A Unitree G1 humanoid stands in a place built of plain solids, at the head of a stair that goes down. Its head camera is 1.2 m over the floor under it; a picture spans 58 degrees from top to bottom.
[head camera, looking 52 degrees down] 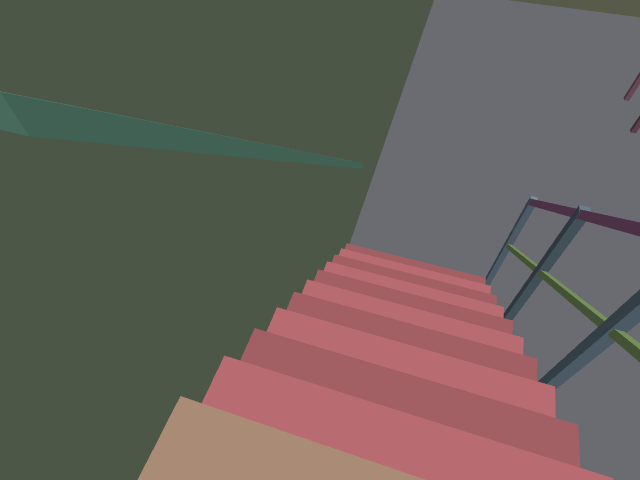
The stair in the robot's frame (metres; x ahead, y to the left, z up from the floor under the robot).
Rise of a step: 0.18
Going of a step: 0.20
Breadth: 1.21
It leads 18 degrees to the right of straight ahead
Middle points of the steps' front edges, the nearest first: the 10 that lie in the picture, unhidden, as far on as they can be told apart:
0.41 -0.26 -0.18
0.60 -0.32 -0.37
0.80 -0.38 -0.55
0.99 -0.44 -0.74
1.19 -0.50 -0.92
1.38 -0.57 -1.11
1.58 -0.63 -1.29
1.78 -0.69 -1.48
1.97 -0.75 -1.66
2.17 -0.81 -1.85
